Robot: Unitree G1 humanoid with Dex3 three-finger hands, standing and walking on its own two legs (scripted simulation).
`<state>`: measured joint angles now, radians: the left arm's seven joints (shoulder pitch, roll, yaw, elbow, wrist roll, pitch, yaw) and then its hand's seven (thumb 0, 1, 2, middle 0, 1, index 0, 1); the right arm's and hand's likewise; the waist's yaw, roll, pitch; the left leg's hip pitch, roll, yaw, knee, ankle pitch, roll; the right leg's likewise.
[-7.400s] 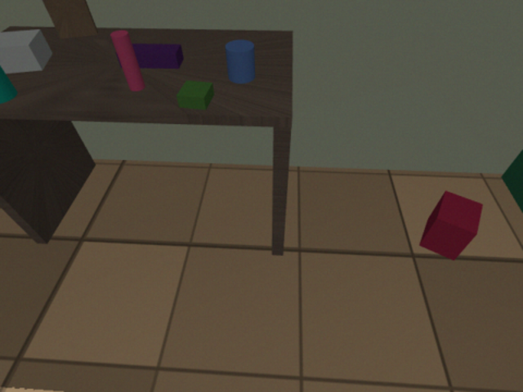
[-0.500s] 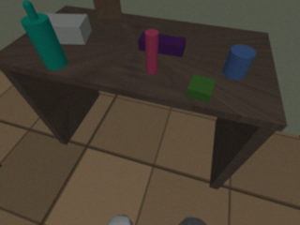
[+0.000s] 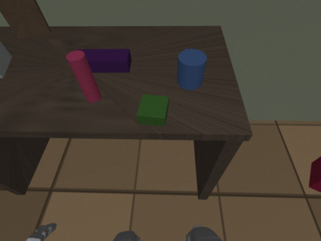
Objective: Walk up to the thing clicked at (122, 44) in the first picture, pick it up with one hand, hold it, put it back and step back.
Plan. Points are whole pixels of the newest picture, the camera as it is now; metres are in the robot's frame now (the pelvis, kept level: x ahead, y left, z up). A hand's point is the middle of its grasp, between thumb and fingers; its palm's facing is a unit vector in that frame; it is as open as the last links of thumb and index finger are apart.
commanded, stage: walk up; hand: left
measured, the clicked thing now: (85, 78) +0.52 +0.23 +0.09
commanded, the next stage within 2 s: stand in 1.90 s
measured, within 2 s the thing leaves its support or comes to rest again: neither
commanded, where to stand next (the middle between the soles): +0.07 +0.04 m, yaw -3 degrees
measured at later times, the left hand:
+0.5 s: hand out of the picture +0.13 +0.27 -0.14, palm faces -0.10 -0.91 -0.41, open 7.3 cm
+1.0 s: hand out of the picture +0.10 +0.28 -0.12, palm faces -0.08 -0.94 -0.33, open 7.3 cm
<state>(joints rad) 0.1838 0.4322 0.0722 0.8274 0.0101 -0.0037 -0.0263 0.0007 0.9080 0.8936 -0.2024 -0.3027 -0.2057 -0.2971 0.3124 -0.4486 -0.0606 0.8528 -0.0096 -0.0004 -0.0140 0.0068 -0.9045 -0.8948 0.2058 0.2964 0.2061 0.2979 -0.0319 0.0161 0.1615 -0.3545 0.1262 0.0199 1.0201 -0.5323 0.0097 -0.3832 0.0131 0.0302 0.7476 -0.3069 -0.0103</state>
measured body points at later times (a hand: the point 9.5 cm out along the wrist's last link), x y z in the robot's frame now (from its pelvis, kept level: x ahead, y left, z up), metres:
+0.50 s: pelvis +0.00 +0.00 +0.00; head +0.04 -0.01 +0.45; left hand +0.13 +0.31 -0.11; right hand +0.08 -0.32 -0.12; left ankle +0.03 +0.15 -0.70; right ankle +0.03 -0.11 -0.71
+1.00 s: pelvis -0.01 +0.04 +0.03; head +0.00 +0.03 +0.48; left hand +0.10 +0.33 -0.10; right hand +0.03 -0.27 -0.10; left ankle +0.03 +0.16 -0.71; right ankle +0.03 -0.11 -0.71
